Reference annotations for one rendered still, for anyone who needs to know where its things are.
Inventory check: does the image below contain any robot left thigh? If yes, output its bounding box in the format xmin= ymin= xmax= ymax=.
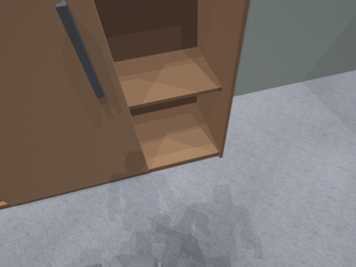
xmin=127 ymin=254 xmax=162 ymax=267

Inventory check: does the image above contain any handle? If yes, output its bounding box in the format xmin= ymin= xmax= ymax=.
xmin=56 ymin=0 xmax=105 ymax=98

